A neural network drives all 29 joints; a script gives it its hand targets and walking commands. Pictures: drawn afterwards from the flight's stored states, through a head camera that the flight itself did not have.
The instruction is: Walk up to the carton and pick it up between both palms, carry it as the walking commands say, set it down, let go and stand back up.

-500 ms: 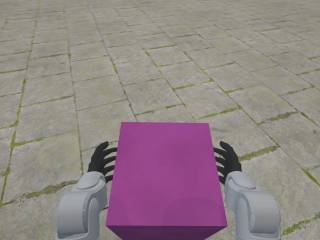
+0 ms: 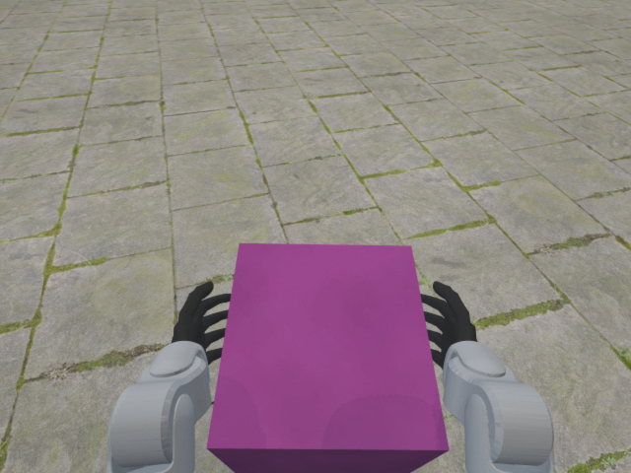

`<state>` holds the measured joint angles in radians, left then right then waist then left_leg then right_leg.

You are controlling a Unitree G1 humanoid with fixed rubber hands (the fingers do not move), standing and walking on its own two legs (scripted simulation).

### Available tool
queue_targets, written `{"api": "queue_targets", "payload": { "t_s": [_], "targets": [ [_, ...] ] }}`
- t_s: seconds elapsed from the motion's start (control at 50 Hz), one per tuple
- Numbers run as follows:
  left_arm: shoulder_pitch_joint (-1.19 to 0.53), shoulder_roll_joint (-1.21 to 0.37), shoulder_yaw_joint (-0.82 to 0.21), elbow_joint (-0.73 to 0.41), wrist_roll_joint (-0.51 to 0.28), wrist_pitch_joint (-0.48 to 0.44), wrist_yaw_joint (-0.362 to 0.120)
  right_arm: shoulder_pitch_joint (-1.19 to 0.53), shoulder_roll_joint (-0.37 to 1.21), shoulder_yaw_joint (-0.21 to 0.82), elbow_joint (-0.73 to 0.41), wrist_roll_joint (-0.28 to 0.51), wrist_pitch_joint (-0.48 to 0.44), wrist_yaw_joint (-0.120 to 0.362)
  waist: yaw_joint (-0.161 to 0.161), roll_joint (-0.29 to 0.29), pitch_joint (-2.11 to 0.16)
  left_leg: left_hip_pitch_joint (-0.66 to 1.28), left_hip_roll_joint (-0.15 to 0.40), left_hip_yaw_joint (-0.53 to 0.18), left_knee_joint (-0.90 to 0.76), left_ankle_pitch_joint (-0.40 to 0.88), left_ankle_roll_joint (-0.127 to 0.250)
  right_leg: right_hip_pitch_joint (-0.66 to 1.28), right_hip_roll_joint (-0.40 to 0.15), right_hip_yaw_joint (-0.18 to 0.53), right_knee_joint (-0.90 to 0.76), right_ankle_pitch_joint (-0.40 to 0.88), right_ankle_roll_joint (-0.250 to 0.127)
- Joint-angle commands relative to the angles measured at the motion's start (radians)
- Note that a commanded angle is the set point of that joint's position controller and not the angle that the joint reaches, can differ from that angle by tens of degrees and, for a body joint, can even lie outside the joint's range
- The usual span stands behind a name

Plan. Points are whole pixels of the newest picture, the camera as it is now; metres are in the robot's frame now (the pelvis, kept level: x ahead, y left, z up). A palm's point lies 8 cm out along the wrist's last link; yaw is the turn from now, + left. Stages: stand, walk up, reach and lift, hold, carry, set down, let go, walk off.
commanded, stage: carry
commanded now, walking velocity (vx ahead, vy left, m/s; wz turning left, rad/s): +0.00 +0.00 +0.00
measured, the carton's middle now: (322, 371) +0.25 +0.00 +0.02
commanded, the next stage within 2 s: none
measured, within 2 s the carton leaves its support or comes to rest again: neither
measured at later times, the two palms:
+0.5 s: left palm (206, 343) +0.26 +0.14 +0.08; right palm (459, 344) +0.26 -0.15 +0.08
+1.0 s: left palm (219, 329) +0.28 +0.13 +0.07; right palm (461, 334) +0.28 -0.16 +0.07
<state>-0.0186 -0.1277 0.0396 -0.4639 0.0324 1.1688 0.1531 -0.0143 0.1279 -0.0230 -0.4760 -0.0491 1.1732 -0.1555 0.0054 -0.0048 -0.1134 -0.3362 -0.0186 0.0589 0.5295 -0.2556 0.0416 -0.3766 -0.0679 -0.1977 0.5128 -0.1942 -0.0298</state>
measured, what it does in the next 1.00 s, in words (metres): stands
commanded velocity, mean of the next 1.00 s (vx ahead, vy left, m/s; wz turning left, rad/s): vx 0.00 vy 0.00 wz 0.00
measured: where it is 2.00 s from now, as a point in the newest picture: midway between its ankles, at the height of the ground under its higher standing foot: outside the picture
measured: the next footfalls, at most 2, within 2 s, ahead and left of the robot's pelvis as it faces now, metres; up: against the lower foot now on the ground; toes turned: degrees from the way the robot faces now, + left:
none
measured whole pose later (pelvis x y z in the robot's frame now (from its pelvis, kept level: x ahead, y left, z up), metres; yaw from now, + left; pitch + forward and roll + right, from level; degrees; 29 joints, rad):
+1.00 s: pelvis +0.02 -0.02 +0.00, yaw -1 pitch +3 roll +0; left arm -0.09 -0.13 0.07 -0.24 0.07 1.01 0.12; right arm -0.07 0.13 -0.05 -0.26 -0.09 1.02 -0.13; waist 0.00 0.00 -0.10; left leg -0.30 0.01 0.06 0.53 -0.28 0.02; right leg -0.34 -0.04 -0.20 0.50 -0.22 -0.05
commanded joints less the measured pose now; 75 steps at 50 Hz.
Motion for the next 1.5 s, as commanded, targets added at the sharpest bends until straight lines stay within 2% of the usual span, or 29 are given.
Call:
{"api": "queue_targets", "payload": {
  "t_s": [0.0,0.26,0.48,0.74,1.0,1.1,1.18,1.26,1.48],
  "targets": [
    [-0.399,-0.812,-0.612,-0.1,-0.269,-0.016,-0.131,-0.397,0.822,0.614,-0.09,0.276,-0.016,0.127,0.0,0.014,-0.164,-0.021,0.154,-0.141,-0.128,0.089,0.014,0.158,-0.116,0.15,-0.089,-0.023,0.01],
    [-0.413,-0.807,-0.6,-0.083,-0.264,-0.021,-0.127,-0.406,0.811,0.596,-0.071,0.27,-0.02,0.126,-0.001,0.005,-0.175,0.0,0.143,-0.126,-0.117,0.104,0.011,0.166,-0.112,0.158,-0.1,0.016,0.001],
    [-0.469,-0.801,-0.524,0.059,-0.214,-0.12,-0.149,-0.453,0.8,0.525,0.063,0.212,-0.12,0.147,0.0,0.004,-0.181,0.012,0.138,-0.119,-0.114,0.093,0.013,0.177,-0.107,0.165,-0.109,-0.001,-0.012],
    [-0.444,-0.79,-0.525,0.065,-0.197,-0.155,-0.152,-0.434,0.791,0.536,0.06,0.209,-0.157,0.153,-0.001,0.007,-0.207,0.031,0.141,-0.108,-0.088,0.161,0.015,0.21,-0.1,0.155,-0.081,0.101,-0.022],
    [-0.46,-0.786,-0.51,0.103,-0.184,-0.188,-0.159,-0.447,0.788,0.516,0.098,0.189,-0.191,0.158,-0.001,0.006,-0.203,0.034,0.142,-0.099,-0.079,0.161,0.009,0.221,-0.098,0.157,-0.079,0.121,-0.027],
    [-0.449,-0.804,-0.539,0.052,-0.203,-0.173,-0.156,-0.436,0.805,0.545,0.048,0.207,-0.177,0.154,-0.001,0.006,-0.209,0.036,0.142,-0.095,-0.076,0.17,0.008,0.229,-0.097,0.156,-0.076,0.137,-0.028],
    [-0.422,-0.812,-0.571,-0.012,-0.227,-0.13,-0.148,-0.408,0.809,0.575,-0.014,0.231,-0.134,0.144,-0.001,0.005,-0.216,0.035,0.142,-0.09,-0.073,0.185,0.007,0.236,-0.097,0.153,-0.071,0.165,-0.026],
    [-0.406,-0.795,-0.57,-0.027,-0.234,-0.096,-0.141,-0.393,0.787,0.574,-0.028,0.236,-0.097,0.136,0.0,0.004,-0.21,0.026,0.141,-0.087,-0.076,0.186,0.004,0.236,-0.099,0.15,-0.068,0.187,-0.024],
    [-0.401,-0.804,-0.595,-0.097,-0.266,-0.034,-0.124,-0.388,0.797,0.591,-0.087,0.265,-0.033,0.118,0.0,0.003,-0.192,0.012,0.138,-0.088,-0.095,0.141,-0.004,0.223,-0.104,0.154,-0.086,0.143,-0.014]
  ]
}}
